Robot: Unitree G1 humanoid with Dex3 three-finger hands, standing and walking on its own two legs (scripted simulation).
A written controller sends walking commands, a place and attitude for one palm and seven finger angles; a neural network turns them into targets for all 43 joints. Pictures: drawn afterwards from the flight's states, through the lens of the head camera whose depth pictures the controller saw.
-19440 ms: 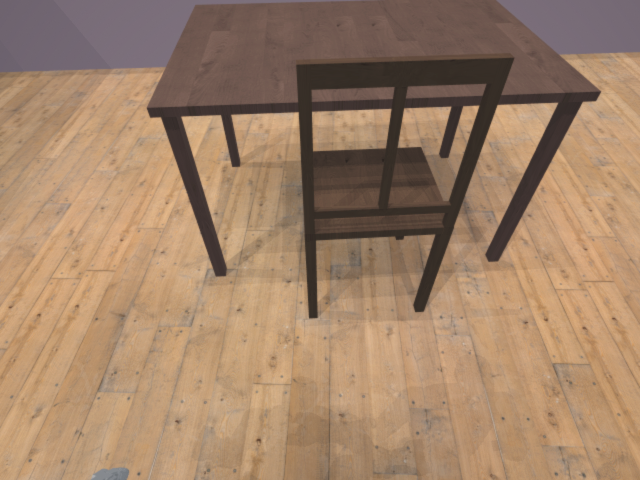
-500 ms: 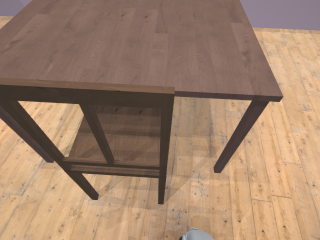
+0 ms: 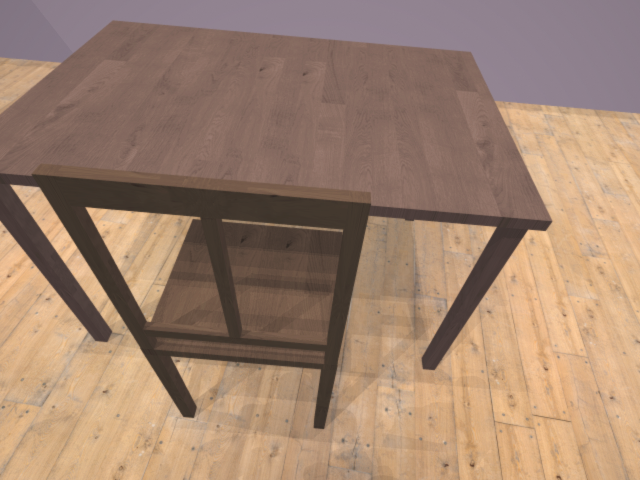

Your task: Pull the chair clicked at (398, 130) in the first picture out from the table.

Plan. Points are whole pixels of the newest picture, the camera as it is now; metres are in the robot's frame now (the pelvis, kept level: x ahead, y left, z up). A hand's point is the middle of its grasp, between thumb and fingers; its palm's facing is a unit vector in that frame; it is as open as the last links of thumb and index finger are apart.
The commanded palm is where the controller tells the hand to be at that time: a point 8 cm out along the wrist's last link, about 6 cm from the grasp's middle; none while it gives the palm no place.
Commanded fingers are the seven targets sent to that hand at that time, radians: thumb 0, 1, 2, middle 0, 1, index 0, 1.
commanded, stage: come to a stop and stand still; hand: left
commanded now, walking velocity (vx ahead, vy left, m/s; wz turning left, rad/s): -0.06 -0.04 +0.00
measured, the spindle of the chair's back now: (225, 284) +0.42 +0.19 -0.07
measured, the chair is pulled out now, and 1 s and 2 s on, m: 0.00 0.00 0.00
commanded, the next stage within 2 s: look again from close up in 0.52 s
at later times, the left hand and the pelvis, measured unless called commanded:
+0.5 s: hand out of the picture -0.02 +0.13 -0.18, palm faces +0.00 -0.98 -0.18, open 7.3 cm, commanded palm none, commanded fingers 0.00 0.90 0.90 -0.20 -0.30 -0.20 -0.30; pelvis -0.02 -0.03 -0.01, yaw -1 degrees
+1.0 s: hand out of the picture -0.01 +0.15 -0.18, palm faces -0.01 -0.98 -0.18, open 7.4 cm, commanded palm none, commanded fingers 0.00 0.90 0.90 -0.20 -0.30 -0.20 -0.30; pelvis -0.02 -0.01 +0.00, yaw -1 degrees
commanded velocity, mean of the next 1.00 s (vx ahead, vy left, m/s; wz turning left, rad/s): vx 0.00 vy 0.00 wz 0.00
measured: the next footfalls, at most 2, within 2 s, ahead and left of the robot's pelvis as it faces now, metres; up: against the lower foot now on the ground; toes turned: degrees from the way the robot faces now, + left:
right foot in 0.08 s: -0.01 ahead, -0.13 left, +0.00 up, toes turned -2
